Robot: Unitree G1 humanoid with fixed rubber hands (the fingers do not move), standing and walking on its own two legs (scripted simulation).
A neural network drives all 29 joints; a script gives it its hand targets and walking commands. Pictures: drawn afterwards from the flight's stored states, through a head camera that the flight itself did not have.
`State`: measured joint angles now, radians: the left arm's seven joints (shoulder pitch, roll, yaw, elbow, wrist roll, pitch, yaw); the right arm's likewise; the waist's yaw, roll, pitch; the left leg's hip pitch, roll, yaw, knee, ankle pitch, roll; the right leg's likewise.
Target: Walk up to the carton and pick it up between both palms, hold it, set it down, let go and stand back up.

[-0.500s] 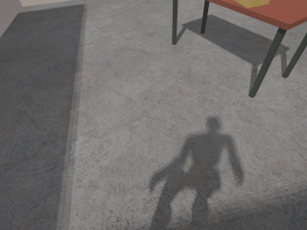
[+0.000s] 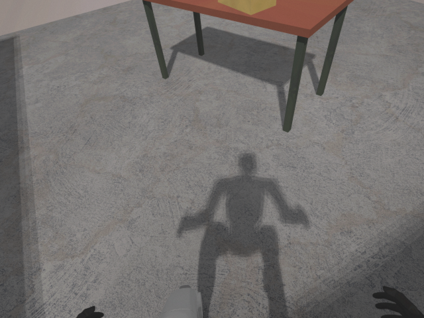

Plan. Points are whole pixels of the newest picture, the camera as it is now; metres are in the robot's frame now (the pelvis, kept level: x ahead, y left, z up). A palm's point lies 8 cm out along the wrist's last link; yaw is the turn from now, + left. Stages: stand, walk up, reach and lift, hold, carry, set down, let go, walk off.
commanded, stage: walk up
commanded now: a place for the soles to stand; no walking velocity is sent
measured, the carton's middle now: out of the picture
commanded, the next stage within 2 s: none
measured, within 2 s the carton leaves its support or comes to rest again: neither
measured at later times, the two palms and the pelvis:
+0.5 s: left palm (114, 178) +0.47 +0.30 -0.05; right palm (370, 307) +0.16 -0.25 -0.09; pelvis +0.25 +0.06 +0.00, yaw -20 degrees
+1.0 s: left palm (116, 136) +0.69 +0.37 -0.10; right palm (313, 169) +0.48 -0.23 -0.09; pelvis +0.49 +0.10 -0.03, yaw -27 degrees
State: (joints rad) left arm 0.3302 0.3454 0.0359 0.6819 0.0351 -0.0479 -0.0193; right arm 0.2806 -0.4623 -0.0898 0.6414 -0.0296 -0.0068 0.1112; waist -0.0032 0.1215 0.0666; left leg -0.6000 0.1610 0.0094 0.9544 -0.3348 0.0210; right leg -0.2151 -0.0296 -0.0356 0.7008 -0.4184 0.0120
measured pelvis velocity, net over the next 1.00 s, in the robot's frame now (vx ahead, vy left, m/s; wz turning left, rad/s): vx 0.49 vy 0.10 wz -0.47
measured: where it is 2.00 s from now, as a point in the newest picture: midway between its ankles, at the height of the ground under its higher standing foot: (217, 182)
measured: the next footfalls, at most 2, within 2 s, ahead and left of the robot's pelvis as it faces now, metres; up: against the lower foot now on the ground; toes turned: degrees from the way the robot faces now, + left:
left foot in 0.12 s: +0.26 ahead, +0.19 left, +0.00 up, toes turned +2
right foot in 0.50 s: +0.36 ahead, -0.10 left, +0.00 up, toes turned -25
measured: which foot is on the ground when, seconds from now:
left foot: up 0.00-0.10, down 0.12-0.52, up 0.54-0.88, down 0.90-1.00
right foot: down 0.00-0.12, up 0.14-0.48, down 0.50-0.90, up 0.92-1.00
